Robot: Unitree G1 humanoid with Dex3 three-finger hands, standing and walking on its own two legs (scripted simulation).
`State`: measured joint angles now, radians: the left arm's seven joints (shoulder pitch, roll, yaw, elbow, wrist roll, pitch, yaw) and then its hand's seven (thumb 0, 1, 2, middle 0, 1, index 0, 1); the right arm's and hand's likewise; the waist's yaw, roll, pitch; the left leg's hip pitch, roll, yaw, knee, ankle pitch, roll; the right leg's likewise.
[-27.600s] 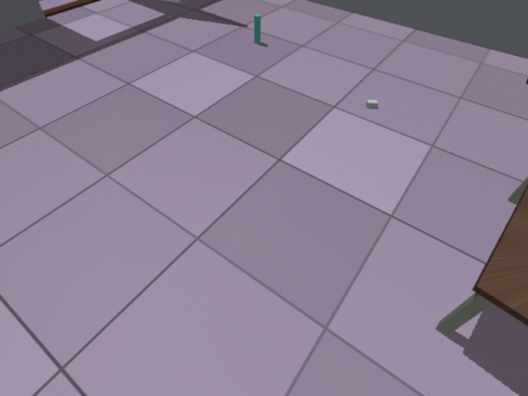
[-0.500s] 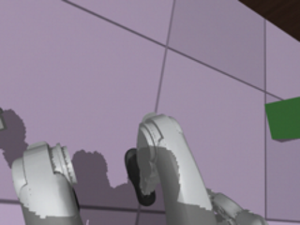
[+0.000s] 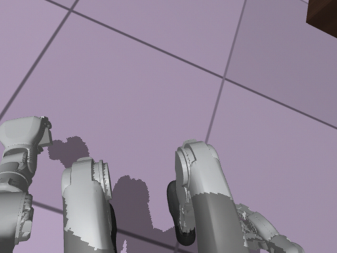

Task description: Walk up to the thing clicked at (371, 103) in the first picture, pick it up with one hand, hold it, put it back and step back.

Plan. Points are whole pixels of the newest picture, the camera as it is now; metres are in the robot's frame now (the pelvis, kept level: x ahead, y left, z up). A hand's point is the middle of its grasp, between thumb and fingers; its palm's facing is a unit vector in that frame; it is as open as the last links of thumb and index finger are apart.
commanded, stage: settle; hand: left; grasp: from above
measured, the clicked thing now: (36, 139) +0.40 +0.29 -0.22
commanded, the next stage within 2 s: lift in 0.14 s
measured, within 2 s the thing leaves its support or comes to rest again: neither
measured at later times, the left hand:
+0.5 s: hand (17, 140) +0.38 +0.29 -0.12, palm faces -0.43 -0.09 -0.90, open 7.2 cm
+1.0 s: hand out of the picture +0.33 +0.28 +0.05, palm faces -0.40 -0.09 -0.91, open 7.2 cm
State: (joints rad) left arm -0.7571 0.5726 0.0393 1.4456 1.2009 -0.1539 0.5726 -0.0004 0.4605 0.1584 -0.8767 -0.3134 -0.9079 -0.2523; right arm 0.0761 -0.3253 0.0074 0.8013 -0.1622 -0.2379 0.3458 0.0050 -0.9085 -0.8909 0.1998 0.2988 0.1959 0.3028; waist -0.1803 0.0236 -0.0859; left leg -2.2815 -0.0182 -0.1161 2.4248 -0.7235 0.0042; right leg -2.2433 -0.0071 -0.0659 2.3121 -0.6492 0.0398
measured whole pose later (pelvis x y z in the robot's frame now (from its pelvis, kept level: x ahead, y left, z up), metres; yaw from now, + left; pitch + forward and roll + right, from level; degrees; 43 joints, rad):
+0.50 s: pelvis -0.01 +0.00 +0.04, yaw +2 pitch +34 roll -6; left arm -0.68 0.54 0.03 1.21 1.14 -0.14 0.41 -0.01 0.41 0.19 -0.96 -0.22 -0.97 -0.20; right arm 0.16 -0.31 -0.04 0.77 -0.10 -0.12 0.19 0.01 -0.91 -0.90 0.20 0.30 0.20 0.30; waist -0.14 0.04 -0.15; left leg -2.19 -0.03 -0.09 2.28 -0.69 0.00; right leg -2.15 -0.02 -0.05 2.19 -0.64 0.03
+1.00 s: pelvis -0.01 +0.00 +0.16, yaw +4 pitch +30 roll -4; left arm -0.38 0.49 -0.09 0.74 1.04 -0.05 0.21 -0.01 0.38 0.24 -0.96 -0.23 -0.96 -0.23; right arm 0.13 -0.27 -0.05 0.67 0.01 -0.02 0.03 0.01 -0.92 -0.90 0.20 0.30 0.20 0.30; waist -0.07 0.05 -0.21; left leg -1.79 -0.02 -0.06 1.91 -0.65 0.01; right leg -1.77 -0.02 -0.03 1.84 -0.60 0.03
